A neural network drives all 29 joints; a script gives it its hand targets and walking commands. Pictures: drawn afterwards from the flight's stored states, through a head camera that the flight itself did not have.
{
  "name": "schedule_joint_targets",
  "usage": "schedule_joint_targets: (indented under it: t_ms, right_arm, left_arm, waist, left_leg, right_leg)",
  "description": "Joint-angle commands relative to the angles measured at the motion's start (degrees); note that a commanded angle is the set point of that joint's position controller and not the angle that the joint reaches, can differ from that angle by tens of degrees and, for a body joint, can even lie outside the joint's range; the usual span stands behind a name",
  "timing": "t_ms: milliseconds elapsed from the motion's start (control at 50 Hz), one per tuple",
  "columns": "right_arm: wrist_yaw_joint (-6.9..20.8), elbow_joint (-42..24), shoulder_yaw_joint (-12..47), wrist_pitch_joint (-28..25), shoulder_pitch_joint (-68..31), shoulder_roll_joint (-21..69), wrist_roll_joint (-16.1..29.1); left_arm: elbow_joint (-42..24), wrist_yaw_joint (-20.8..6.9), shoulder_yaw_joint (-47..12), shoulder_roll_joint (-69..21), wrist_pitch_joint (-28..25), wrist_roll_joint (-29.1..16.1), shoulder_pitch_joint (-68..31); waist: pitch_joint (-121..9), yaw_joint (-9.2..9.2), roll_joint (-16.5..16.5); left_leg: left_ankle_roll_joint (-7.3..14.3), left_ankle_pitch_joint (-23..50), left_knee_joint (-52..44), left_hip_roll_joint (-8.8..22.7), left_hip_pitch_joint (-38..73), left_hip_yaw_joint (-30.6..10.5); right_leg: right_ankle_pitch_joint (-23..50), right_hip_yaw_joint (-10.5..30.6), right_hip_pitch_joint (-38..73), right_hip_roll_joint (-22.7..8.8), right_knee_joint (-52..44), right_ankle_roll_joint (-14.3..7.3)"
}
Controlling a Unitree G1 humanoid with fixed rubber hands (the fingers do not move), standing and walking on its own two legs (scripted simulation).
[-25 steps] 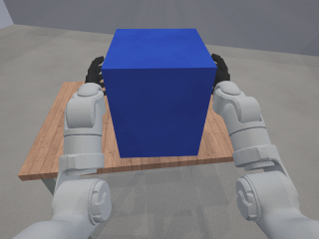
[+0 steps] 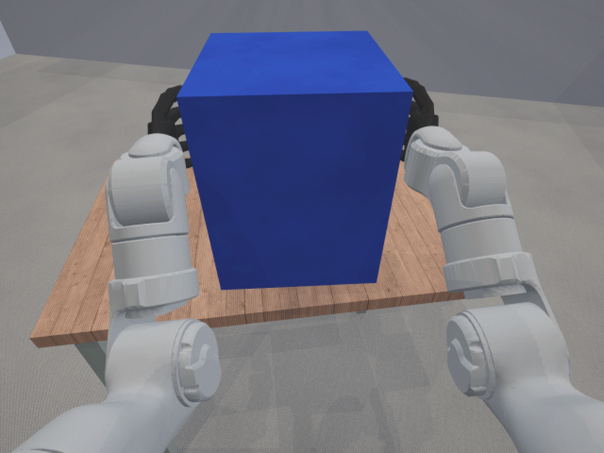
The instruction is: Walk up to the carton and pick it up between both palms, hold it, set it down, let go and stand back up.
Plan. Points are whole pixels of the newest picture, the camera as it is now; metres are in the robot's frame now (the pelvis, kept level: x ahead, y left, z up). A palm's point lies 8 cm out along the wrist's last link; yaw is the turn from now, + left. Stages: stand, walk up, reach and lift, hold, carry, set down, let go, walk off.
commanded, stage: reach and lift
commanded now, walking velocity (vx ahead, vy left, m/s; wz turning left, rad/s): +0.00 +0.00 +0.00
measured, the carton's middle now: (294, 159) +0.40 +0.02 +0.24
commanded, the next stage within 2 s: hold in 0.62 s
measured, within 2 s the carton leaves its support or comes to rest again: neither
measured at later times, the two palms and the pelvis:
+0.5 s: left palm (163, 144) +0.36 +0.16 +0.28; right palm (420, 133) +0.38 -0.13 +0.28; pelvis +0.01 +0.00 +0.00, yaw +0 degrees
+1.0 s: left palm (179, 120) +0.37 +0.14 +0.31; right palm (449, 112) +0.37 -0.15 +0.31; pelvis +0.01 +0.00 +0.00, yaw -1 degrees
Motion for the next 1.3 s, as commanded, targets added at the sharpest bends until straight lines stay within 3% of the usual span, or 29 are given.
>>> schedule_joint_targets:
  t_ms: [0,160,420,580,640,700,740,840,920,1040,1200,1280]
  right_arm:
    - [3.4,-12.6,14.0,-2.9,-39.1,27.4,7.5]
    - [2.5,-17.0,15.7,-2.3,-40.1,28.0,9.0]
    - [1.8,-15.2,14.5,-0.6,-40.4,26.9,9.3]
    - [1.9,-14.8,14.6,0.0,-41.9,26.7,10.5]
    - [1.7,-16.0,14.7,0.4,-43.0,26.9,11.1]
    - [1.2,-18.3,14.8,1.7,-44.2,27.5,11.8]
    - [0.9,-17.4,14.4,2.9,-43.3,27.2,12.0]
    - [0.8,-10.6,12.6,4.9,-41.9,24.6,12.3]
    - [1.0,-10.6,13.2,4.6,-45.0,25.4,14.5]
    - [0.9,-11.4,13.1,3.9,-45.9,26.0,15.1]
    - [0.7,-8.9,10.6,3.1,-46.3,26.0,12.7]
    - [0.7,-9.4,10.8,3.0,-47.0,26.6,12.5]
  left_arm:
    - [-6.0,-9.0,-21.0,-23.8,-1.5,-9.8,-39.9]
    - [-11.3,-10.3,-22.8,-23.5,0.7,-10.4,-40.0]
    - [-10.2,-10.7,-22.2,-22.5,2.2,-10.7,-41.7]
    - [-10.6,-10.5,-22.1,-22.4,2.7,-11.1,-43.3]
    - [-12.1,-10.3,-23.9,-22.7,3.1,-12.4,-44.7]
    - [-14.1,-10.1,-27.2,-23.5,3.8,-15.1,-46.7]
    - [-13.5,-10.2,-27.1,-23.2,4.5,-15.5,-46.8]
    - [-7.2,-11.0,-20.0,-20.4,6.1,-11.6,-45.5]
    - [-7.1,-10.9,-17.9,-20.2,6.1,-10.5,-47.6]
    - [-7.6,-10.9,-18.5,-20.5,5.8,-10.5,-48.6]
    - [-4.3,-10.9,-18.7,-20.6,4.0,-11.7,-50.7]
    - [-4.1,-10.7,-19.2,-21.0,3.0,-12.2,-51.4]
  waist:
    - [-20.6,0.18,0.9]
    - [-22.2,-0.57,0.9]
    - [-19.4,-0.62,1.1]
    - [-21.8,-0.37,1.4]
    - [-23.5,-1.62,2.1]
    - [-25.9,-3.97,3.3]
    - [-25.1,-4.43,3.2]
    - [-17.4,-1.09,0.9]
    - [-20.2,0.71,-0.1]
    - [-23.2,-0.01,-0.1]
    - [-19.7,-1.51,0.2]
    - [-21.6,-1.66,0.5]
  left_leg:
    - [0.5,10.2,3.0,1.2,13.0,-2.0]
    - [0.0,18.3,2.8,0.8,16.8,-2.6]
    - [0.5,12.2,1.7,1.3,14.7,-2.3]
    - [0.2,14.2,2.4,1.4,15.3,-2.4]
    - [-0.2,15.7,3.0,1.3,15.8,-2.6]
    - [-0.8,17.5,4.0,1.1,16.5,-3.1]
    - [-0.9,16.8,4.1,1.1,16.0,-3.0]
    - [-0.4,8.9,2.2,1.6,10.4,-1.9]
    - [0.0,10.6,2.4,2.2,10.0,-2.1]
    - [0.3,14.1,3.2,1.7,13.5,-2.4]
    - [0.9,6.6,3.6,1.3,10.9,-1.8]
    - [0.8,6.3,4.0,1.2,10.2,-2.0]
  right_leg:
    - [5.5,1.5,4.2,-0.1,-0.2,3.4]
    - [13.3,1.6,7.0,-0.4,-0.5,3.8]
    - [7.5,1.7,5.1,-0.5,-1.0,3.8]
    - [8.5,1.8,5.3,-0.3,-0.5,3.6]
    - [9.4,1.9,5.1,-0.3,-0.4,3.5]
    - [11.1,2.0,4.8,-0.5,-0.2,3.4]
    - [11.5,2.0,4.6,-0.5,-0.2,3.6]
    - [6.9,1.7,4.7,0.3,0.1,4.1]
    - [8.0,2.2,5.7,0.4,1.0,4.0]
    - [12.1,2.9,5.3,-0.6,1.2,4.4]
    - [4.0,2.1,0.4,-1.2,1.0,4.8]
    - [3.7,1.9,0.4,-0.9,1.4,4.6]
